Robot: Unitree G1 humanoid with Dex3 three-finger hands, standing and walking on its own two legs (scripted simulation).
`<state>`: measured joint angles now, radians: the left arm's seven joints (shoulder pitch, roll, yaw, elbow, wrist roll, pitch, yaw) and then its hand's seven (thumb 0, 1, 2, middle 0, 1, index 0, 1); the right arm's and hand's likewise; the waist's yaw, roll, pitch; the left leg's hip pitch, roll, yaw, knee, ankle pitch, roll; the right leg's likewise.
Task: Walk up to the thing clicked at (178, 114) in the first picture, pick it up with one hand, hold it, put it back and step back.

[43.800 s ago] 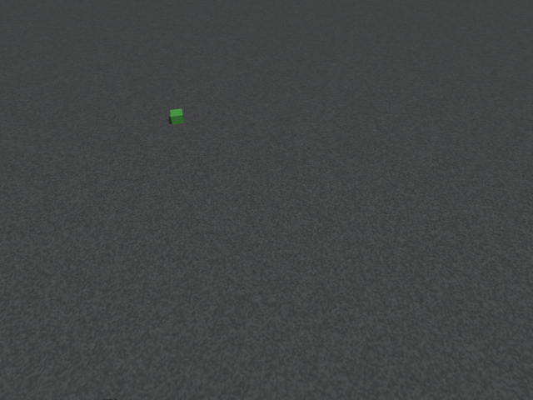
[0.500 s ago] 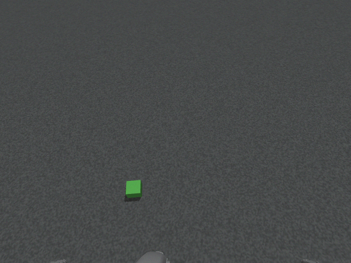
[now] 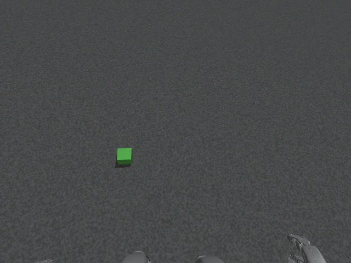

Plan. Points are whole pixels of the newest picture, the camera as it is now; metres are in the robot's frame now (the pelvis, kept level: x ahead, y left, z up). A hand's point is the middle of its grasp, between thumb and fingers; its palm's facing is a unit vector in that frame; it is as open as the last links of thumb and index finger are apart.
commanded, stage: step back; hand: left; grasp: from above
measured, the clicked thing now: (125, 156) +0.73 +0.29 -0.73
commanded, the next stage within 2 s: stand in 1.96 s
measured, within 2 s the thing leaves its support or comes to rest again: neither
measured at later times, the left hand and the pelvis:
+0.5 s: hand out of the picture -0.04 +0.25 -0.15, palm faces +0.06 -0.93 -0.37, open 7.4 cm; pelvis -0.17 -0.02 -0.01, yaw +4 degrees
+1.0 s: hand out of the picture -0.28 +0.19 -0.13, palm faces +0.05 -0.90 -0.43, open 7.4 cm; pelvis -0.32 -0.08 +0.00, yaw +2 degrees
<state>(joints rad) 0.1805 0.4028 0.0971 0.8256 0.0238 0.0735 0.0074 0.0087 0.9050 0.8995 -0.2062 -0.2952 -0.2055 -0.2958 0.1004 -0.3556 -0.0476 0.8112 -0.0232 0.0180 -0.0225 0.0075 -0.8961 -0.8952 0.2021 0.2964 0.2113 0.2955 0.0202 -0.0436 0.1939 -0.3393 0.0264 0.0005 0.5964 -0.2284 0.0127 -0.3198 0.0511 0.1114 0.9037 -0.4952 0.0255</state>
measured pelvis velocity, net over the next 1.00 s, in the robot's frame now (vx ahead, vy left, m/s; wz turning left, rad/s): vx -0.32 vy -0.08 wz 0.03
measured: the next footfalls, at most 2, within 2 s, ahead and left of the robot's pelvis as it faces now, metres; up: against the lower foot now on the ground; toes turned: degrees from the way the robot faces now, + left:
right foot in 0.06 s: +0.00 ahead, -0.13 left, +0.00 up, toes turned +2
left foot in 0.40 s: -0.14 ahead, +0.09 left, +0.00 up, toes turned +2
